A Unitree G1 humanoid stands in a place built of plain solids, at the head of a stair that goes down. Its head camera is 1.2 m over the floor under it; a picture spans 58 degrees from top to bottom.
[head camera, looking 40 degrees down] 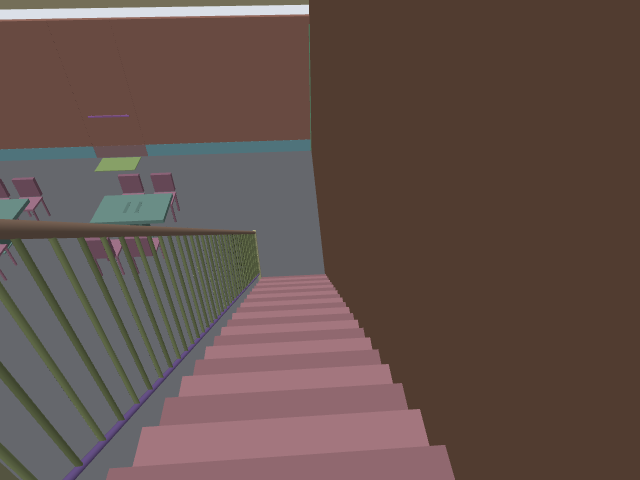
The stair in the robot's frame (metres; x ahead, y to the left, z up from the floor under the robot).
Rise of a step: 0.18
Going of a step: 0.22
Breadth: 1.05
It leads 4 degrees to the left of straight ahead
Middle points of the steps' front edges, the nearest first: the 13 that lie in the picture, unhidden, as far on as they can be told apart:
0.60 0.13 -0.19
0.83 0.14 -0.37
1.05 0.16 -0.55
1.27 0.17 -0.72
1.49 0.19 -0.90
1.71 0.20 -1.08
1.93 0.22 -1.26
2.15 0.23 -1.44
2.37 0.25 -1.62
2.59 0.26 -1.80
2.81 0.28 -1.98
3.03 0.29 -2.15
3.25 0.31 -2.33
